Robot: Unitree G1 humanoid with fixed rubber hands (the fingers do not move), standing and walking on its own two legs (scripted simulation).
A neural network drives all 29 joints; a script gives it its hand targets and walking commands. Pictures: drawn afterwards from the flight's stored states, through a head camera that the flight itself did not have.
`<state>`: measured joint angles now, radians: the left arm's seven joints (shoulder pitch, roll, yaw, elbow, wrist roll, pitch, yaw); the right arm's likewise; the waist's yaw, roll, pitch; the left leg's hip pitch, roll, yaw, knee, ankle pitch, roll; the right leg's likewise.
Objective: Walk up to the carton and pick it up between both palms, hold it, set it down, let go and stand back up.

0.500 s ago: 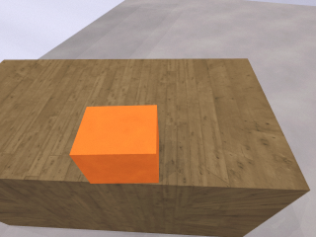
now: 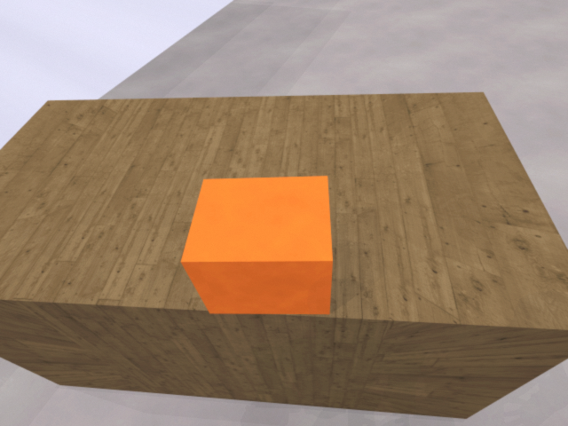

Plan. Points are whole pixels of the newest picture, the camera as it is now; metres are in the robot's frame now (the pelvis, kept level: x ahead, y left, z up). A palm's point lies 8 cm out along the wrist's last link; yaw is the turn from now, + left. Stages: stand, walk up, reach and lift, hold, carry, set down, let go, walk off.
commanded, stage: walk up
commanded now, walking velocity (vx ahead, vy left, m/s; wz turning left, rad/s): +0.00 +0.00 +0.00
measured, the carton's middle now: (266, 246) +0.40 +0.06 +0.00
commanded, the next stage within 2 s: stand in 1.06 s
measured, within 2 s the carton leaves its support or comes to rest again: neither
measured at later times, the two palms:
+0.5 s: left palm out of the picture -0.03 +0.28 -0.16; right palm out of the picture -0.02 -0.12 -0.16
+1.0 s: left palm out of the picture -0.08 +0.25 -0.15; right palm out of the picture -0.06 -0.14 -0.15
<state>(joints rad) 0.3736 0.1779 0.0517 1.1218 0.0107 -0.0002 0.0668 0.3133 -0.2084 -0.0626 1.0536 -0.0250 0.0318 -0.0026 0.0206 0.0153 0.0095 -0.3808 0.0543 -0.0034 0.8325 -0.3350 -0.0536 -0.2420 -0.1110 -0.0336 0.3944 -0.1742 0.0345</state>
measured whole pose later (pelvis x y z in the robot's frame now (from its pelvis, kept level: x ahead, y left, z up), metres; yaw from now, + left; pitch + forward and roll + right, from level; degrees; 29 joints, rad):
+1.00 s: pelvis -0.01 +0.06 +0.00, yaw +1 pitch -1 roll +0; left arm 0.38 0.09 -0.01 1.19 0.00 -0.01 0.03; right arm 0.36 -0.11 0.01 1.17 -0.01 -0.01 -0.04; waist 0.01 0.00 0.03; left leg -0.18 0.00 0.05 0.39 -0.20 0.02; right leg -0.14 0.02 -0.08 0.37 -0.21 -0.04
